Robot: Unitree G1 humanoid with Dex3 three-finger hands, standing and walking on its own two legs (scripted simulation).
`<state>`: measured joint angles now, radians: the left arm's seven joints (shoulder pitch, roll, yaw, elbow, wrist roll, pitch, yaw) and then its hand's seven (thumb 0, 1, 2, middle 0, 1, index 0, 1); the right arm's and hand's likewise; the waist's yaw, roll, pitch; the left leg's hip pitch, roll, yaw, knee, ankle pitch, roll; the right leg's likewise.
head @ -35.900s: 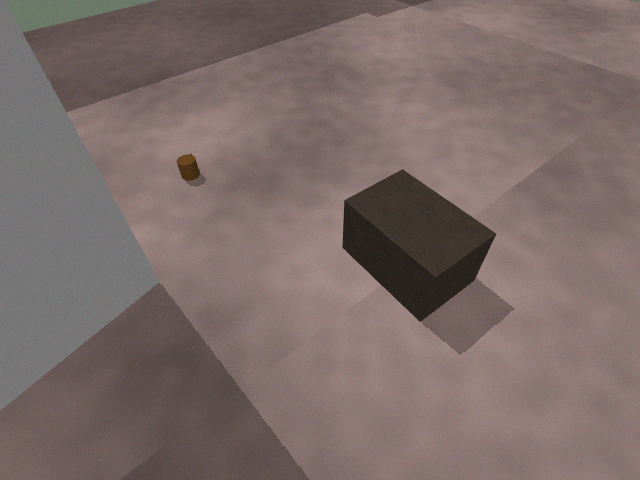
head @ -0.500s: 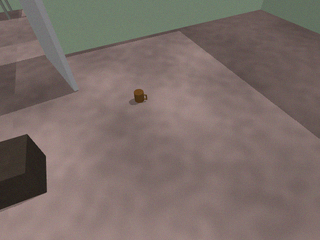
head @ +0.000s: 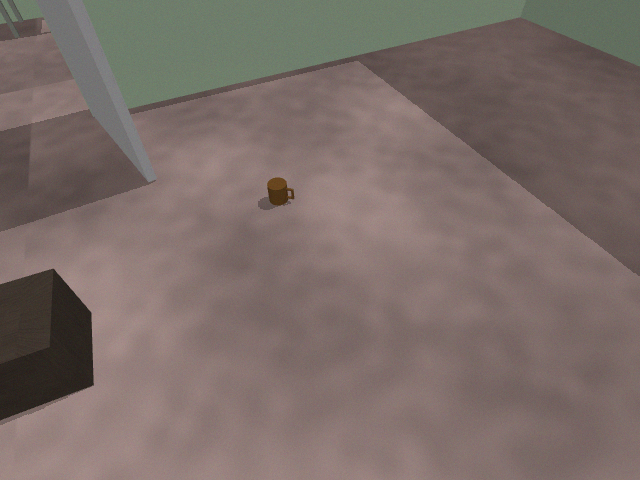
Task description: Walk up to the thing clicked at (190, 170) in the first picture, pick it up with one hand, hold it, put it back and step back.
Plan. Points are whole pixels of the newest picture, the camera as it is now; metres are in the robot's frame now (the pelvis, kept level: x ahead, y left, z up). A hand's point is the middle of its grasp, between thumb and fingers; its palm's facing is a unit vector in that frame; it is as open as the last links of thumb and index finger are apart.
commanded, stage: stand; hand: left
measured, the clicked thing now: (281, 192) +1.45 +0.24 -0.73
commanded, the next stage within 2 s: walk up in 0.18 s
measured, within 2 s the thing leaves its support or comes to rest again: neither
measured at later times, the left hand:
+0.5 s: hand out of the picture +0.07 +0.35 -0.18, palm faces +0.06 -0.92 -0.38, open 7.4 cm
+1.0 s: hand (180, 332) +0.39 +0.28 -0.13, palm faces +0.02 -0.92 -0.40, open 7.4 cm
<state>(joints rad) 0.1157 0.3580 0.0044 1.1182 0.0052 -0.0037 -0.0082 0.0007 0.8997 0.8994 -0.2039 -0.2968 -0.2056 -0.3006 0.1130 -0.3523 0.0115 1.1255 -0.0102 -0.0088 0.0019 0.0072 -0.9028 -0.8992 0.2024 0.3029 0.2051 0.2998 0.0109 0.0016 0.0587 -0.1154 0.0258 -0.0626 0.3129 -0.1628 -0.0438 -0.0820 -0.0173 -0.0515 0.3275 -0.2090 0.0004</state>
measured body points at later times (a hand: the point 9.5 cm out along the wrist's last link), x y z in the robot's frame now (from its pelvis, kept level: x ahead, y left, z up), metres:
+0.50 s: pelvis +0.07 +0.05 -0.02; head +0.07 +0.07 +0.42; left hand +0.06 +0.39 -0.15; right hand +0.17 -0.29 -0.12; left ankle +0.13 +0.18 -0.75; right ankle -0.02 -0.11 -0.74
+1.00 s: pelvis +0.29 +0.00 -0.02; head +0.30 -0.03 +0.42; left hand +0.39 +0.32 -0.11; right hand +0.33 -0.32 -0.16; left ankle +0.19 +0.16 -0.68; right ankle +0.35 -0.11 -0.75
